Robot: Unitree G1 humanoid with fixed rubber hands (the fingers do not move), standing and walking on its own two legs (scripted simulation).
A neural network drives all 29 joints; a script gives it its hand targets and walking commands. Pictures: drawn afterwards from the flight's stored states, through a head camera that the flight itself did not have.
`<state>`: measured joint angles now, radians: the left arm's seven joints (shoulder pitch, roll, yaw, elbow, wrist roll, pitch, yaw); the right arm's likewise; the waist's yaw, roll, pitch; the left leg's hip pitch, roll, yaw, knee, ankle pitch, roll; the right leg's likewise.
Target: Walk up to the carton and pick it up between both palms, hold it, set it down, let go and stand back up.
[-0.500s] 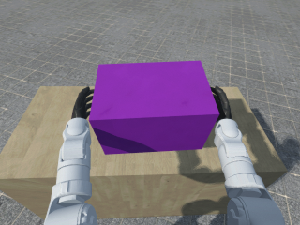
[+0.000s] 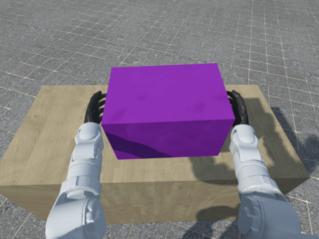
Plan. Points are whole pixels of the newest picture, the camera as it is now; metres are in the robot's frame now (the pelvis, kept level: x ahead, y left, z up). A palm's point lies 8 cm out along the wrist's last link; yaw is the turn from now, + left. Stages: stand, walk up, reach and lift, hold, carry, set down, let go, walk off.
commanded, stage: set down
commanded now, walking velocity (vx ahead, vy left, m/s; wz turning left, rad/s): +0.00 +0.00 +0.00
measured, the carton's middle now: (166, 112) +0.43 -0.01 +0.06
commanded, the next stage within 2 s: none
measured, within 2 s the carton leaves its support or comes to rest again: neither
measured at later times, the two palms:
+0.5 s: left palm (99, 123) +0.41 +0.18 +0.05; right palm (234, 121) +0.40 -0.20 +0.06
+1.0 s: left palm (105, 130) +0.43 +0.17 -0.01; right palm (228, 129) +0.41 -0.21 +0.00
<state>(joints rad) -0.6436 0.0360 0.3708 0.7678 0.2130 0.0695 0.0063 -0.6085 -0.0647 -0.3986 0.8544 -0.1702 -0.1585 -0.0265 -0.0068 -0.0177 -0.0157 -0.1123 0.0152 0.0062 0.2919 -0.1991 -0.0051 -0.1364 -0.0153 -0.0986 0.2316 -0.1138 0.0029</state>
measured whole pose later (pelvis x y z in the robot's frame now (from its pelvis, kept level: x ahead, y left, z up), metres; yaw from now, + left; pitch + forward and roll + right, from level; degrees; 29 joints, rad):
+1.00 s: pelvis +0.01 +0.00 -0.01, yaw +0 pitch +21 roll -1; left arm -0.84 0.15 0.28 1.36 0.03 -0.40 0.06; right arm -0.75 -0.11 -0.51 1.16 -0.28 -0.42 -0.04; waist -0.01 0.02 -0.16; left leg -0.55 0.02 0.01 0.40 -0.22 -0.01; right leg -0.57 -0.02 -0.10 0.34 -0.13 0.00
